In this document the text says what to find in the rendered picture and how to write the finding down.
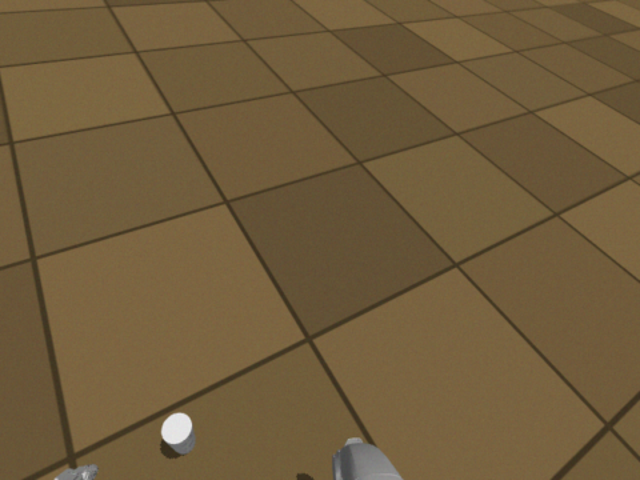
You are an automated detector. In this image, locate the cup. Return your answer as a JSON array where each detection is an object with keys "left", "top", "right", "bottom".
[{"left": 161, "top": 413, "right": 196, "bottom": 454}]

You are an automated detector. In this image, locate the left robot hand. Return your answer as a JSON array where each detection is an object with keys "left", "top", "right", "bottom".
[{"left": 54, "top": 464, "right": 98, "bottom": 480}]

